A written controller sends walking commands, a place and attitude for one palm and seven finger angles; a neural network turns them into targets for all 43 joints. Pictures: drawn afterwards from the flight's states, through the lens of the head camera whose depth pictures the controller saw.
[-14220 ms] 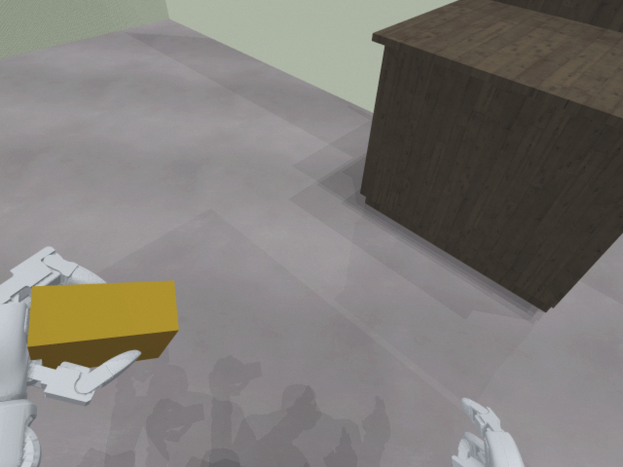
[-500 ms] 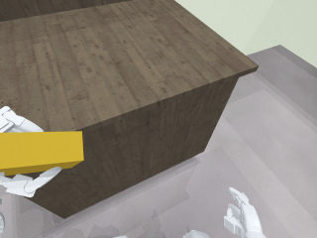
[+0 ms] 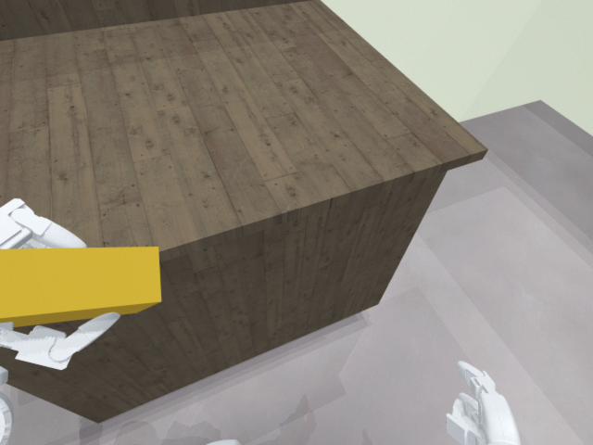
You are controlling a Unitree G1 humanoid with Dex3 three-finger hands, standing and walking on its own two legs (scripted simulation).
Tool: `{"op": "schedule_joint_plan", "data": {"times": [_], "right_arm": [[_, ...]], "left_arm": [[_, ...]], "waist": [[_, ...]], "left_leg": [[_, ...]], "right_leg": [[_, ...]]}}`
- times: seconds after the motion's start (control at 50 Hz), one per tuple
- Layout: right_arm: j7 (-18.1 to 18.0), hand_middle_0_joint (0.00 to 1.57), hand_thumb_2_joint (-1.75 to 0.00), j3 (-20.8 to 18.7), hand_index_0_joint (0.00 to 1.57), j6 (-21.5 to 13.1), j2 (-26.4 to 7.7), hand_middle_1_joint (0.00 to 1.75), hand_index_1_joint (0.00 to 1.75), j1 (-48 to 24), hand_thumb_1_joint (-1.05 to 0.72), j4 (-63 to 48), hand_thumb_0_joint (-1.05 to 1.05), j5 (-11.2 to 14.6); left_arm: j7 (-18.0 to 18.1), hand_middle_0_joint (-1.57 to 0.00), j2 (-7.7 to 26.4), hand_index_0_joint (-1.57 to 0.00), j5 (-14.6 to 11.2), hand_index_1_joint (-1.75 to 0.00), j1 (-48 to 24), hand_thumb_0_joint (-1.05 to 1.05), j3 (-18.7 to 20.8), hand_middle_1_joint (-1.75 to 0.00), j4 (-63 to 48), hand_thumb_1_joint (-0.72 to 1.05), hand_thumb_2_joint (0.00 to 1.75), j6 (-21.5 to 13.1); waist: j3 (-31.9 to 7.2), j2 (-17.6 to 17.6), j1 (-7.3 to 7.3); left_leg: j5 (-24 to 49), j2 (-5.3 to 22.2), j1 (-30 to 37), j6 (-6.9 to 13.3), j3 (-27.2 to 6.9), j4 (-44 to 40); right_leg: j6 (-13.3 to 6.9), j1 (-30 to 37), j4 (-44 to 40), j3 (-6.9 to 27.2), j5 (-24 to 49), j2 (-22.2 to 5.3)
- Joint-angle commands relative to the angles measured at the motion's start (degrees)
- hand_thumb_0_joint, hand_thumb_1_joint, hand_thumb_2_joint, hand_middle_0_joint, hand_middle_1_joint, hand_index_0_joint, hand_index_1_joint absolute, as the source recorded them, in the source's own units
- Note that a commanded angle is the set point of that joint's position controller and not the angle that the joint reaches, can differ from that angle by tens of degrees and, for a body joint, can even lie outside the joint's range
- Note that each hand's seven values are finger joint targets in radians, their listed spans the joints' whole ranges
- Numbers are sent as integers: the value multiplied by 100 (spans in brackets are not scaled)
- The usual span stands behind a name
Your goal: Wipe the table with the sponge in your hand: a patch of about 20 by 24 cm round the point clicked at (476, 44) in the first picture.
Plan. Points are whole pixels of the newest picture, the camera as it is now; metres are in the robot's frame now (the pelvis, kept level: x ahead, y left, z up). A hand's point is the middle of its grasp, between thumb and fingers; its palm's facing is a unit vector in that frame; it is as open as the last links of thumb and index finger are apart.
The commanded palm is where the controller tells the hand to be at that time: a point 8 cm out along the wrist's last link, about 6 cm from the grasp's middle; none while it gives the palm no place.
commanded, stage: take the last steps up to it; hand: left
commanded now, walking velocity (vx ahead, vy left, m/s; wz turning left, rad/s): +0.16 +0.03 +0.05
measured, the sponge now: (103, 286) +0.23 +0.21 +0.16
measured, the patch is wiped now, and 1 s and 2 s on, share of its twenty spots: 0.00 0.00 0.00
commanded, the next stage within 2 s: come to a stop and stand still in 0.04 s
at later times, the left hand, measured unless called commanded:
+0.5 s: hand (104, 281) +0.23 +0.20 +0.18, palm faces +0.36 -0.79 -0.50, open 9.6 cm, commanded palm +0.16 +0.25 +0.19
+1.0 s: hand out of the picture +0.16 +0.30 +0.18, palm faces +0.52 -0.79 -0.34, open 9.6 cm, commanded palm +0.10 +0.31 +0.19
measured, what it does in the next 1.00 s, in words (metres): steps on the spot: right foot, then left foot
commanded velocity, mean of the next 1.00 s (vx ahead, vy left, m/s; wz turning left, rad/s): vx -0.01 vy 0.04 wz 0.00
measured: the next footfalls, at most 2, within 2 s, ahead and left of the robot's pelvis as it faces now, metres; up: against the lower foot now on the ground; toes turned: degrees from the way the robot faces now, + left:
right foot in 0.20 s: +0.07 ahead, -0.10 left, +0.00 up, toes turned +11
left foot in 0.56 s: +0.06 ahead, +0.11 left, +0.00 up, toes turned +8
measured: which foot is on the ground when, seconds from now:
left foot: down 0.00-0.22, up 0.24-0.54, down 0.56-1.00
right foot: up 0.00-0.18, down 0.20-1.00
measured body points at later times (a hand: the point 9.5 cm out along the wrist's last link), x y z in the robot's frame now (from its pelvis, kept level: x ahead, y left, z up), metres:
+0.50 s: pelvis +0.01 -0.04 +0.01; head +0.06 -0.05 +0.46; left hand +0.20 +0.24 +0.20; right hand +0.19 -0.28 -0.08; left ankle +0.02 +0.10 -0.70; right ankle +0.03 -0.13 -0.73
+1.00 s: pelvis -0.04 +0.02 +0.01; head -0.05 +0.04 +0.46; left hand +0.12 +0.34 +0.20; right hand +0.14 -0.17 -0.06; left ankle +0.02 +0.10 -0.73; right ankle +0.03 -0.12 -0.72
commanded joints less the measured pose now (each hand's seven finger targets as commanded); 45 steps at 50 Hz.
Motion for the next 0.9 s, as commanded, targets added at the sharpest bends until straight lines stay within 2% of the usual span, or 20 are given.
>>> {"op": "schedule_joint_plan", "data": {"times": [0.0, 0.06, 0.1, 0.16, 0.2, 0.22, 0.26, 0.3, 0.32, 0.4, 0.48, 0.5, 0.52, 0.54, 0.56, 0.58, 0.62, 0.7, 0.76, 0.88], "right_arm": [[74, 20, -90, -98, 20, -396, -531, 30, 30, -265, -90, -719, 0, 25], [97, 20, -90, -55, 20, -466, -523, 30, 30, -255, -90, -738, 0, 37], [77, 20, -90, -8, 20, -498, -502, 30, 30, -225, -90, -695, 0, 30], [19, 20, -90, 21, 20, -475, -458, 30, 30, -210, -90, -673, 0, 44], [34, 20, -90, 150, 20, -472, -225, 30, 30, -276, -90, -715, 0, 14], [59, 20, -90, 62, 20, -493, -351, 30, 30, -324, -90, -676, 0, 17], [84, 20, -90, 160, 20, -444, -277, 30, 30, -534, -90, -598, 0, 22], [73, 20, -90, 249, 20, -374, -177, 30, 30, -587, -90, -568, 0, -12], [70, 20, -90, 239, 20, -328, -185, 30, 30, -611, -90, -608, 0, -24], [70, 20, -90, 185, 20, -187, -196, 30, 30, -599, -90, -797, 0, -37], [23, 20, -90, 69, 20, -69, -299, 30, 30, -329, -90, -851, 0, -27], [-21, 20, -90, -273, 20, -680, -501, 30, 30, 292, -90, -788, 0, -341], [100, 20, -90, -254, 20, -732, -215, 30, 30, 291, -90, -502, 0, -127], [208, 20, -90, -160, 20, -779, -468, 30, 30, 283, -90, -806, 0, 37], [269, 20, -90, -174, 20, -841, -500, 30, 30, 192, -90, -766, 0, 77], [336, 20, -90, -169, 20, -844, -609, 30, 30, 65, -90, -845, 0, 78], [441, 20, -90, -133, 20, -945, -626, 30, 30, -257, -90, -973, 0, 46], [465, 20, -90, -32, 20, -1081, -650, 30, 30, -288, -90, -1031, 0, 27], [335, 20, -90, 23, 20, -1089, -635, 30, 30, -299, -90, -1023, 0, -11], [276, 20, -90, 144, 20, -1157, -520, 30, 30, -253, -90, -916, 0, -53]], "left_arm": [[57, -120, 752, -120, -35, -160, -308, 0, 631, -160, -1338, 10, 130, -374], [17, -120, 640, -120, -103, -160, -120, 0, 562, -160, -1411, 10, 130, -305], [22, -120, 582, -120, -126, -160, -95, 0, 533, -160, -1134, 10, 130, -275], [60, -120, 681, -120, -84, -160, -315, 0, 583, -160, -914, 10, 130, -207], [85, -120, 879, -120, -98, -160, -606, 0, 656, -160, -724, 10, 130, -140], [51, -120, 855, -120, -174, -160, -637, 0, 693, -160, -658, 10, 130, -96], [100, -120, 1036, -120, -178, -160, -680, 0, 844, -160, -878, 10, 130, -128], [122, -120, 925, -120, -120, -160, -216, 0, 904, -160, -719, 10, 130, -215], [119, -120, 867, -120, -91, -160, -79, 0, 885, -160, -723, 10, 130, -233], [138, -120, 755, -120, -83, -160, 306, 0, 865, -160, -921, 10, 130, -216], [164, -120, 682, -120, -104, -160, 228, 0, 744, -160, -1197, 10, 130, -136], [113, -120, 4872, -120, 482, -160, -5320, 0, 3982, -160, -1508, 10, 130, -629], [-165, -120, 1695, -120, 104, -160, -2012, 0, 1735, -160, 1437, 10, 130, -431], [-231, -120, 1229, -120, -2, -160, -1488, 0, 1288, -160, 1233, 10, 130, -486], [-261, -120, 644, -120, -143, -160, -1161, 0, 851, -160, 1144, 10, 130, -582], [-270, -120, 696, -120, -165, -160, -1090, 0, 620, -160, 162, 10, 130, -655], [-286, -120, 555, -120, -134, -160, -795, 0, 302, -160, -885, 10, 130, -708], [-194, -120, 699, -120, -116, -160, -785, 0, 520, -160, -971, 10, 130, -601], [-116, -120, 1141, -120, -107, -160, -1212, 0, 1010, -160, -815, 10, 130, -588], [-227, -120, 646, -120, -52, -160, -1660, 0, 601, -160, -361, 10, 130, -623]], "waist": [[-1074, 1631, -16], [-1087, 1724, 17], [-1050, 1628, -2], [-1112, 995, 29], [-1040, -786, -80], [-1012, -1204, 75], [-1091, -691, 2], [-1218, -545, 12], [-1284, -590, 26], [-1383, -725, 102], [-1534, -292, -64], [-654, -664, 454], [-1635, -681, 223], [-1545, -156, 264], [-1741, 450, 186], [-1818, 1087, 122], [-1596, 1480, 247], [-1117, 955, 252], [-859, 1068, 219], [-735, 918, 174]], "left_leg": [[1983, 1732, 1401, 999, -2077, -1386], [1682, 1367, 813, 728, -1192, -1407], [1123, 1358, 495, 648, -1144, -1377], [253, 950, 185, 214, -694, -451], [-1174, -62, -783, -291, -176, 972], [-1540, -125, -894, -338, -523, 1957], [-1454, -25, -1272, -413, -982, 2739], [-1332, -14, -1126, -440, -837, 2395], [-1248, -53, -1016, -433, -715, 2049], [-869, -137, -500, -388, -406, 810], [580, -111, 611, -353, -356, -800], [610, -37, -492, -420, 41, -544], [768, -175, 144, -228, -773, -427], [814, -141, 476, -303, -315, -451], [1147, -125, 569, -246, -384, -666], [1797, 54, 812, -168, -613, -896], [2212, 487, 731, 16, -1059, -1023], [453, 544, -270, 19, -1122, -1524], [-891, 541, -456, 28, -1175, -1893], [-2038, 469, -449, 77, -1258, -2019]], "right_leg": [[97, -1311, 956, 305, 30, -64], [153, -459, -31, -51, 479, 56], [177, 51, -792, -230, 507, 180], [117, 1014, -2407, -123, 1514, 98], [-519, 1239, -2954, 2073, 3213, -1465], [-809, 1135, -3130, 2563, 3678, -1861], [-993, 1531, -2778, 2299, 4962, -2037], [-807, 1795, -2358, 1254, 6123, -1669], [-740, 1868, -2270, 1039, 6374, -1588], [-721, 1762, -2236, 852, 5908, -1469], [-388, 1296, -1855, 640, 4436, -1091], [-419, 500, -2129, 1190, 4542, -681], [-781, 908, -1914, 1536, 4349, -1135], [-536, 1026, -2318, 1564, 4426, -926], [-511, 1503, -2114, 1271, 4434, -769], [-356, 1529, -1845, 856, 3960, -543], [-157, 1108, -1626, 440, 2541, -106], [-115, 1229, -1597, 241, 1521, 161], [-114, 1129, -1748, 298, 1185, 224], [-141, 1089, -2177, 640, 1023, 363]]}}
